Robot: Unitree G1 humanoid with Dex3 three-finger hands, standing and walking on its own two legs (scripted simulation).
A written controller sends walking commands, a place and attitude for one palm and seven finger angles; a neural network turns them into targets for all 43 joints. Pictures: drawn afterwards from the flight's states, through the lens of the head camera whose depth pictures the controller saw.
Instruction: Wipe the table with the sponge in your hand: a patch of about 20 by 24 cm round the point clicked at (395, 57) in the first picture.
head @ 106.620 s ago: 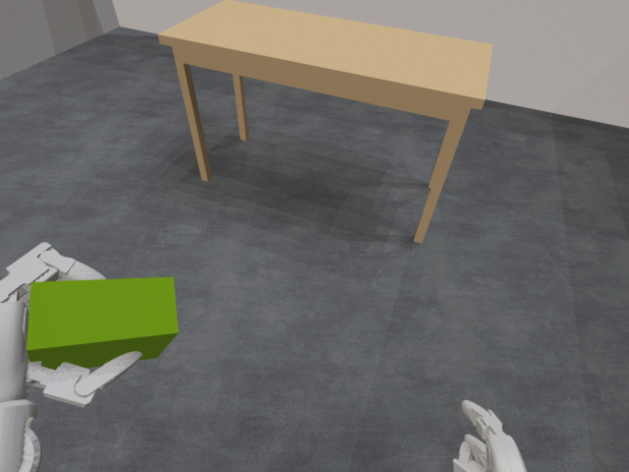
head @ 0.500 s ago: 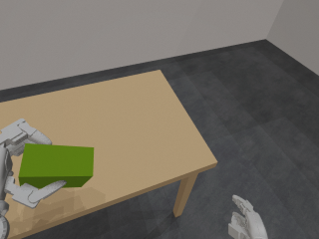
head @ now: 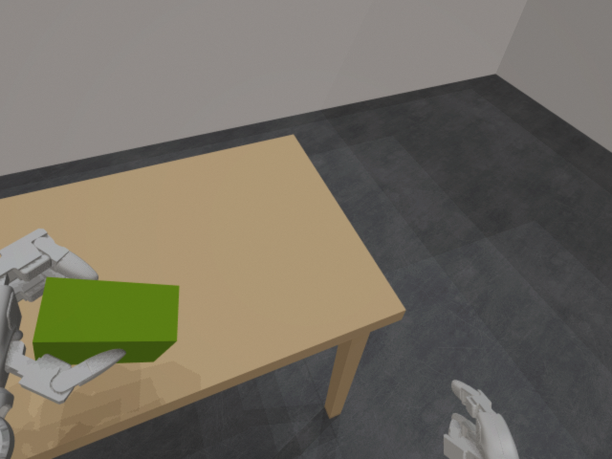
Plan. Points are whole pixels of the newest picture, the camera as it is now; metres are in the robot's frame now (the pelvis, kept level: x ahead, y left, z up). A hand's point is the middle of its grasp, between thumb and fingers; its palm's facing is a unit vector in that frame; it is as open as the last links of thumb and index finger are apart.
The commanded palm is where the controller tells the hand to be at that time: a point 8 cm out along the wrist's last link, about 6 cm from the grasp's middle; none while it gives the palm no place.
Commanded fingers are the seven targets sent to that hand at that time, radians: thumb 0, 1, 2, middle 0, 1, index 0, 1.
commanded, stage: come to a stop and stand still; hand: left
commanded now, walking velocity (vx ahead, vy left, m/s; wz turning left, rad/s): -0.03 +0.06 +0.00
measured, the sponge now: (127, 325) +0.23 +0.20 +0.12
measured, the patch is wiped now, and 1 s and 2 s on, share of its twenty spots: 0.00 0.00 0.00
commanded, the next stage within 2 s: look again from close up in 0.90 s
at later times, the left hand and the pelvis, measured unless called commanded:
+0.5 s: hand out of the picture +0.22 +0.33 +0.16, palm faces +0.33 -0.83 -0.44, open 9.9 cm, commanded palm +0.15 +0.35 +0.18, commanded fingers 0.00 0.10 1.30 -1.20 -1.60 -1.20 -1.60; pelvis -0.01 +0.07 +0.01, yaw -1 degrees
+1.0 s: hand out of the picture +0.20 +0.35 +0.17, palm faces +0.36 -0.84 -0.41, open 10.0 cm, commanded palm +0.14 +0.38 +0.18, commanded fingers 0.00 0.10 1.30 -1.20 -1.60 -1.20 -1.60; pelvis -0.02 +0.10 +0.01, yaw +0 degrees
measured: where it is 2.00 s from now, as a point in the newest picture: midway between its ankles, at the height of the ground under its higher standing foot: outside the picture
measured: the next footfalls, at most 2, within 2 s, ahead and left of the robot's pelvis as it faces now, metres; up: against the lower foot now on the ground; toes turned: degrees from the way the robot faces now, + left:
none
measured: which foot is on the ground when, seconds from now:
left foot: down 0.00-1.00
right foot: down 0.00-1.00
